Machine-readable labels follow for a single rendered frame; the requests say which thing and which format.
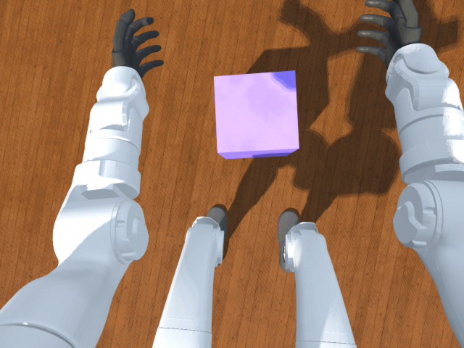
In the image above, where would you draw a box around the robot right upper arm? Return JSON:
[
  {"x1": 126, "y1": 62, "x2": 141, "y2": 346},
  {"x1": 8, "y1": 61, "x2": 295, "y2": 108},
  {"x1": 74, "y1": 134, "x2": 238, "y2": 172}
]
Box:
[{"x1": 393, "y1": 179, "x2": 464, "y2": 348}]

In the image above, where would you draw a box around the robot left hand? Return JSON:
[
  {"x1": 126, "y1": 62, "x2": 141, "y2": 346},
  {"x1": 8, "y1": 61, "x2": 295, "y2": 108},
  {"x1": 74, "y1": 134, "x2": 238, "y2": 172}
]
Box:
[{"x1": 112, "y1": 9, "x2": 164, "y2": 80}]

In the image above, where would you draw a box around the robot right hand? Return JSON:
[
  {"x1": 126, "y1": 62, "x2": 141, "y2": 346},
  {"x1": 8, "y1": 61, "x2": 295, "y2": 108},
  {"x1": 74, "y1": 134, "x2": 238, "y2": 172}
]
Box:
[{"x1": 356, "y1": 0, "x2": 422, "y2": 69}]

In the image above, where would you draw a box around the right robot foot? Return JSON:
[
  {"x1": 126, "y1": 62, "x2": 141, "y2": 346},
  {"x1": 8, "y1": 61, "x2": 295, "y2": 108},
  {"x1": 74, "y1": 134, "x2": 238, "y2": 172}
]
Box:
[{"x1": 277, "y1": 210, "x2": 299, "y2": 273}]

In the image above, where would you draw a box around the robot right forearm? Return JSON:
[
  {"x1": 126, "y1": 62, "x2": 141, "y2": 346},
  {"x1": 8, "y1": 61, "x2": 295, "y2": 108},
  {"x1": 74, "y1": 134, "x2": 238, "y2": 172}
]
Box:
[{"x1": 385, "y1": 43, "x2": 464, "y2": 185}]

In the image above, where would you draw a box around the robot left forearm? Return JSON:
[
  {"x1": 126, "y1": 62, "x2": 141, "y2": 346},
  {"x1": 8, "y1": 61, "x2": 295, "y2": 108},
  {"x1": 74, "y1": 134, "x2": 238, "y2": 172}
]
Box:
[{"x1": 53, "y1": 66, "x2": 149, "y2": 255}]

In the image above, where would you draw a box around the left robot foot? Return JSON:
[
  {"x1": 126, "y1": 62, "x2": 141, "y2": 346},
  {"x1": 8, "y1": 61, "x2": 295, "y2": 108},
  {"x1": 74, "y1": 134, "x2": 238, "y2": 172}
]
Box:
[{"x1": 207, "y1": 207, "x2": 227, "y2": 266}]

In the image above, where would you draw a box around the carton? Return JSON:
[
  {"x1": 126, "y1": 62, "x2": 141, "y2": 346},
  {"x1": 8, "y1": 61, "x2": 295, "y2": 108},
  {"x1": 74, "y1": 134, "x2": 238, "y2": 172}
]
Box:
[{"x1": 214, "y1": 70, "x2": 299, "y2": 159}]

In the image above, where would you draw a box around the robot left upper arm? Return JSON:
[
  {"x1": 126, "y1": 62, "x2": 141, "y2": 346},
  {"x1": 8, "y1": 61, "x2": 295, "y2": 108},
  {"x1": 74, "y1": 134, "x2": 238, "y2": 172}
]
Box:
[{"x1": 0, "y1": 197, "x2": 149, "y2": 348}]

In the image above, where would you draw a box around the robot foot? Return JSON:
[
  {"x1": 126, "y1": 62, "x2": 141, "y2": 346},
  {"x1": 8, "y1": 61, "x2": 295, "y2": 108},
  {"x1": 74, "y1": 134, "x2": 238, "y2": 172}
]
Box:
[
  {"x1": 277, "y1": 210, "x2": 299, "y2": 273},
  {"x1": 207, "y1": 207, "x2": 227, "y2": 266}
]

